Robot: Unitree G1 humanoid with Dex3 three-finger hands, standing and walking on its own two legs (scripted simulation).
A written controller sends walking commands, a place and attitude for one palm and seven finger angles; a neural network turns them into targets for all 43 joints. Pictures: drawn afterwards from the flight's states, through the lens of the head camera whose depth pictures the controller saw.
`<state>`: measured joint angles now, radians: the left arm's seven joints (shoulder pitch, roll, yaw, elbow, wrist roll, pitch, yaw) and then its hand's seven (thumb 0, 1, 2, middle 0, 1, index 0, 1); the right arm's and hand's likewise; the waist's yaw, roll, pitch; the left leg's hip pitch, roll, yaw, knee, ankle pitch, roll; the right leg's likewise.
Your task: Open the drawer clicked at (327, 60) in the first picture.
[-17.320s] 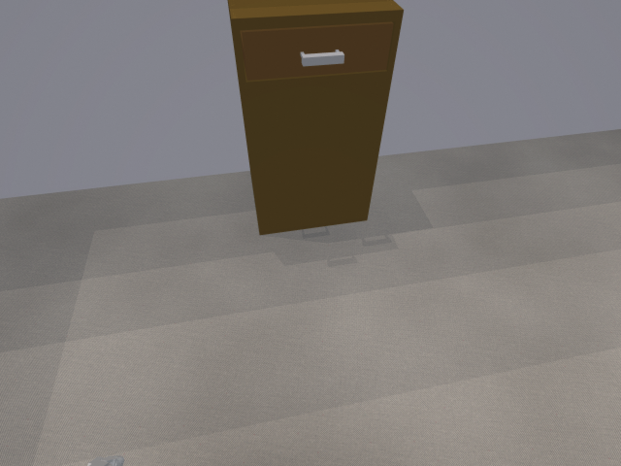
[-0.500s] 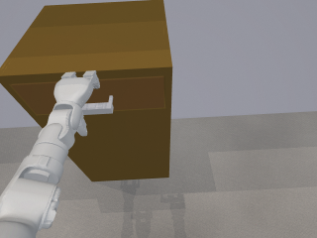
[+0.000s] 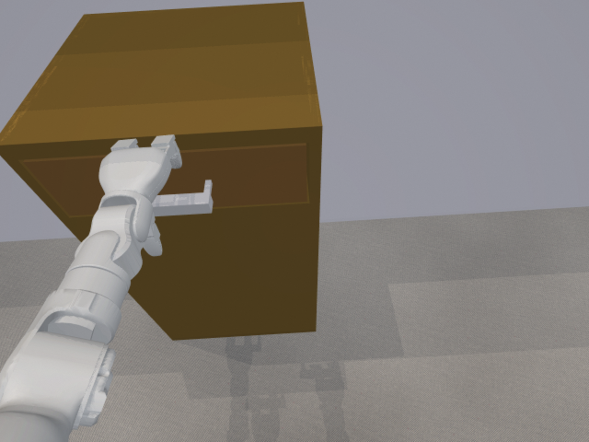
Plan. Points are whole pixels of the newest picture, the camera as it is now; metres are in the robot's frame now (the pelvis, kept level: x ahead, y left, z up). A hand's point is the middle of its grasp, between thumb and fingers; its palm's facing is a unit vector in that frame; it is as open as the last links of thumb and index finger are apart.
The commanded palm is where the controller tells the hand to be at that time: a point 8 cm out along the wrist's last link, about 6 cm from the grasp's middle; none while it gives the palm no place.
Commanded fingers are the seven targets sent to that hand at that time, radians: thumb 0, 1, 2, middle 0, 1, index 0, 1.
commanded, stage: move the hooked fingers above the handle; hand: left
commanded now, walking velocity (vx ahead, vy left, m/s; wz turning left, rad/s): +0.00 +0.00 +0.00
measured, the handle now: (175, 195) +0.50 +0.21 +0.02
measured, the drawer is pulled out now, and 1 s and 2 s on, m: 0.00 0.00 0.00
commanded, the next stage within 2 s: lower the fingers behind the handle in 0.26 s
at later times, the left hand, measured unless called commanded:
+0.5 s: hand (161, 201) +0.44 +0.20 +0.07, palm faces -0.05 -0.02 -1.00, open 13.8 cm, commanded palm +0.42 +0.20 +0.13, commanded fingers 0.00 -0.50 0.30 -0.30 -1.20 -0.30 -1.20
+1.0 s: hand (170, 217) +0.44 +0.20 +0.04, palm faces -0.07 -0.02 -1.00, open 13.8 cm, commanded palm +0.42 +0.21 +0.09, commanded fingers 0.00 -0.50 0.30 -0.30 -1.20 -0.30 -1.20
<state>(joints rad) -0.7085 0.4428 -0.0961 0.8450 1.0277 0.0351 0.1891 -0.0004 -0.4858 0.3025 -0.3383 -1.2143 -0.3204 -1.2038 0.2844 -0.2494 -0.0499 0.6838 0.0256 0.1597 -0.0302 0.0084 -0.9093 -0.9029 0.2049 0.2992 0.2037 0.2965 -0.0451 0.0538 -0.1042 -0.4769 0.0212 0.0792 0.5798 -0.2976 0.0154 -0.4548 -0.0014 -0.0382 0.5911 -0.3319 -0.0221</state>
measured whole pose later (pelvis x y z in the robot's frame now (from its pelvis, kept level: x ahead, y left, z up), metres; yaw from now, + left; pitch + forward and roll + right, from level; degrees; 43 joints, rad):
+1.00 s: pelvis -0.01 -0.01 -0.01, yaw +0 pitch +13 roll +0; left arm -0.70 0.42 -0.09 0.92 1.05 -0.02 0.23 0.00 -0.49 0.30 -0.32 -1.20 -0.32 -1.20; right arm 0.29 -0.26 -0.06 0.69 0.02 0.14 -0.04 0.01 -0.91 -0.90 0.21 0.30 0.20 0.30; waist -0.06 0.05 -0.11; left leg -0.54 0.03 0.07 0.62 -0.30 0.00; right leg -0.51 0.01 -0.05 0.64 -0.34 -0.04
